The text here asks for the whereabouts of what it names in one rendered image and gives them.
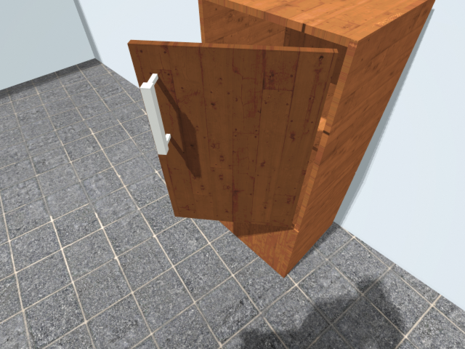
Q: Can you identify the cupboard door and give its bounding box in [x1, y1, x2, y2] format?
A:
[128, 40, 338, 228]

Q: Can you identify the handle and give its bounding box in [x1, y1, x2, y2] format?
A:
[140, 73, 171, 155]

